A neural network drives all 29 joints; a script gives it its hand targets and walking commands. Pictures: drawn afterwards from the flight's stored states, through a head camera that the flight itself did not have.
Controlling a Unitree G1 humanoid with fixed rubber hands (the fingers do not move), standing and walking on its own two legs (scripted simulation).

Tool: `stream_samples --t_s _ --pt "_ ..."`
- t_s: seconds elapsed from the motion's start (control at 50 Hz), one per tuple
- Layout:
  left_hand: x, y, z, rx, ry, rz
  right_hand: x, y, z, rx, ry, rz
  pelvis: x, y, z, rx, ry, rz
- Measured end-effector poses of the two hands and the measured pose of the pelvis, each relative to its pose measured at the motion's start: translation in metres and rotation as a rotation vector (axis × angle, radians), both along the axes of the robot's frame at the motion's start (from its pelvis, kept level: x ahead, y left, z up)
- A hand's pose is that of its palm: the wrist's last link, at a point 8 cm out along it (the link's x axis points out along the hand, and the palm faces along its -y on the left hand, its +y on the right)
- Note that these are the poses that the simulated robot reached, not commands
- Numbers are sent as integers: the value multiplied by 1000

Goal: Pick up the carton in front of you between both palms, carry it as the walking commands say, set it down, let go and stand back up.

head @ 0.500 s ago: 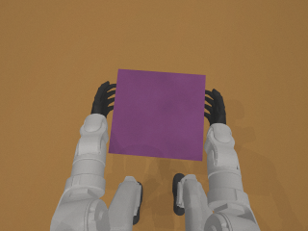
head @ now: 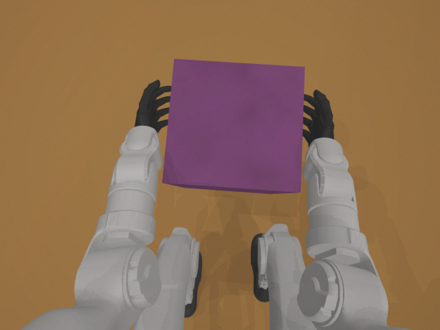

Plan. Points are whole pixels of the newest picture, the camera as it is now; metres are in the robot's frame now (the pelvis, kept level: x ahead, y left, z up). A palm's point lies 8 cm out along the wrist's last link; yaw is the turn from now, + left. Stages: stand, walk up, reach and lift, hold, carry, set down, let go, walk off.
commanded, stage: set down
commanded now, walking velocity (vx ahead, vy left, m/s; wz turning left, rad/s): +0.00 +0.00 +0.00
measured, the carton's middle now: (232, 140) +0.46 -0.01 -0.16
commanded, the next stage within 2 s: none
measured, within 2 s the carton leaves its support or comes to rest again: rests again in 1.82 s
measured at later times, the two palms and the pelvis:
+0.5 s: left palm (170, 132) +0.50 +0.13 -0.24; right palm (296, 145) +0.47 -0.17 -0.25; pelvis -0.03 -0.01 -0.12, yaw +1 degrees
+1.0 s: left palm (178, 139) +0.51 +0.12 -0.33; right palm (292, 141) +0.50 -0.18 -0.31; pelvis -0.02 +0.00 -0.17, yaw +0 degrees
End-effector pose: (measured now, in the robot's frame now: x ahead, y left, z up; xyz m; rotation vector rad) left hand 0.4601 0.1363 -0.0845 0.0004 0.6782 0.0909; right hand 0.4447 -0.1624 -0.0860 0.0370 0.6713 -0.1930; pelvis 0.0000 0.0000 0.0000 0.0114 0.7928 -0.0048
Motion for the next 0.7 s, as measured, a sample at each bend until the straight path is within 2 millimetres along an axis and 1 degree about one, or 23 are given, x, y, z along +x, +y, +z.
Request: stream_samples --t_s 0.1,0.26,0.44,0.58,0.64,0.7 --pt "6 2 -35 3 -1 0 7 1 -35 4 -1 3 -8 -5 -28 1 24 9" --pt "19 -4 -85 12 8 -22 14 -4 -86 6 8 -15 -19 -9 -68 1 39 14" --pt "34 -7 -137 26 25 -41 24 -7 -141 3 27 -20 -27 -11 -106 1 39 12" --pt "44 -7 -184 33 42 -57 32 -6 -188 -7 47 -19 -30 -9 -133 -5 26 17" --pt "47 -9 -205 28 55 -64 44 -9 -195 -30 61 -9 -28 -8 -143 -11 20 16" --pt "51 -13 -219 21 48 -75 53 -13 -201 -43 57 -7 -26 -7 -151 -16 18 15"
